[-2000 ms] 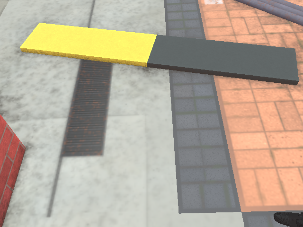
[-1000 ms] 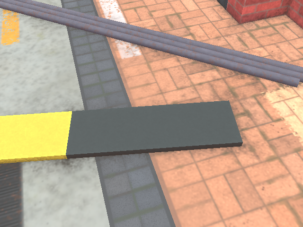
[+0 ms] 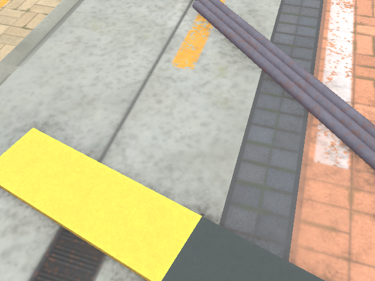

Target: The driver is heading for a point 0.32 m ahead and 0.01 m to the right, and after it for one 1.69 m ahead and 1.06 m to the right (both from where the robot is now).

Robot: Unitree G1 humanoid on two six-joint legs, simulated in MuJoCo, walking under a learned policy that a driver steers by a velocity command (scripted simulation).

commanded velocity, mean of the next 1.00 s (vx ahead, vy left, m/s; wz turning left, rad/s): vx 0.50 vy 0.00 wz -0.15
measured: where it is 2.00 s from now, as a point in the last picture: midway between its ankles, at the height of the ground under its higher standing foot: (247, 141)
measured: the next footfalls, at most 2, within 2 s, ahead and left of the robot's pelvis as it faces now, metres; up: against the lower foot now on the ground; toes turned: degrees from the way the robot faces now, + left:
left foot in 0.24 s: +0.28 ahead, +0.17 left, +0.00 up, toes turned +10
right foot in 0.78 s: +0.59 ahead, -0.06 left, +0.04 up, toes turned -9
